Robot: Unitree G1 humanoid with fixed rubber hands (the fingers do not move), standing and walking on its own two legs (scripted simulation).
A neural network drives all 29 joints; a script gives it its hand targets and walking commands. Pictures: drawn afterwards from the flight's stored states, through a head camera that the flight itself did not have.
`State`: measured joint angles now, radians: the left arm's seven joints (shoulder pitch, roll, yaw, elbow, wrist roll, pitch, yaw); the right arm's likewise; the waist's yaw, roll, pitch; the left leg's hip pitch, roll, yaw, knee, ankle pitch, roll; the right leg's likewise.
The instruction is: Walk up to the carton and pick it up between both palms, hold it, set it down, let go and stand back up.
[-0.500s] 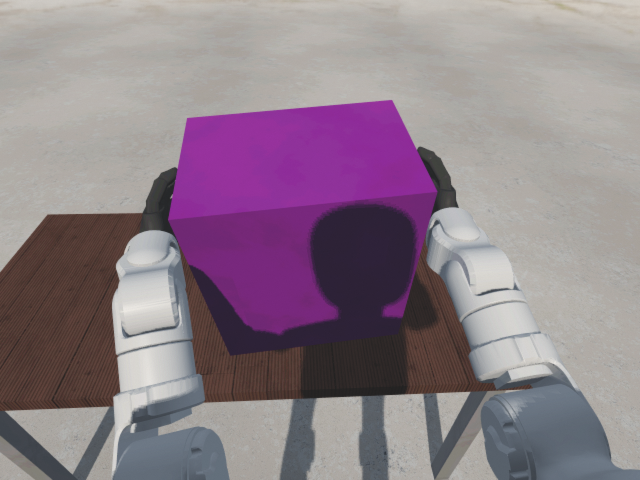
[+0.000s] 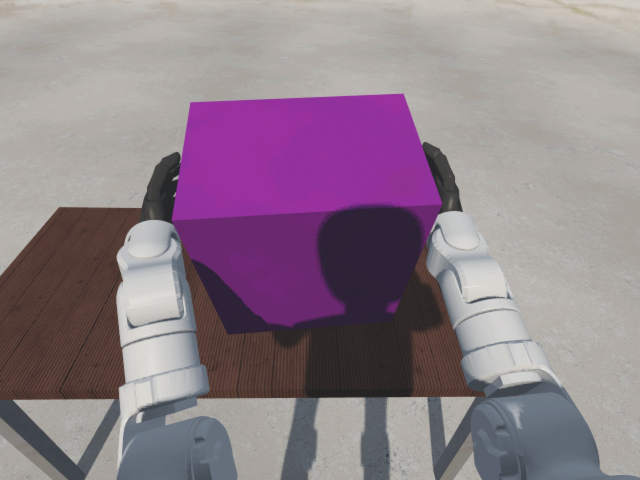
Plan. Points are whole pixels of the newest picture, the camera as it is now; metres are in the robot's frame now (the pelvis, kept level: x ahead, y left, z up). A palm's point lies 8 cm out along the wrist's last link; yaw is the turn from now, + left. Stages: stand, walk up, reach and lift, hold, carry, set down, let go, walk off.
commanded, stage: set down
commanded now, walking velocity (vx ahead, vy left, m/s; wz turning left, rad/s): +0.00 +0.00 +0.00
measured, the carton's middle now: (305, 228) +0.39 +0.02 +0.16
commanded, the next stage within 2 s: none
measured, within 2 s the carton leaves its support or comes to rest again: neither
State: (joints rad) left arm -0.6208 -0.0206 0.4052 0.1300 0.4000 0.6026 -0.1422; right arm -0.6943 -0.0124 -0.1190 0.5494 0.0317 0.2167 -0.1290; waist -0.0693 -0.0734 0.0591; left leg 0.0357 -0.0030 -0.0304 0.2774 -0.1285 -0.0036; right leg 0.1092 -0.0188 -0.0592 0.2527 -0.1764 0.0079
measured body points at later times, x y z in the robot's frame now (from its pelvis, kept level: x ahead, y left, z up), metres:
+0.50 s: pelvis +0.01 +0.00 +0.00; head -0.01 +0.03 +0.45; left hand +0.39 +0.18 +0.13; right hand +0.39 -0.16 +0.15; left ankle +0.03 +0.12 -0.75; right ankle -0.01 -0.12 -0.75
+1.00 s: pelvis +0.01 +0.00 +0.00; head +0.01 +0.04 +0.45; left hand +0.41 +0.18 +0.11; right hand +0.40 -0.16 +0.12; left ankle +0.03 +0.12 -0.75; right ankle -0.01 -0.12 -0.75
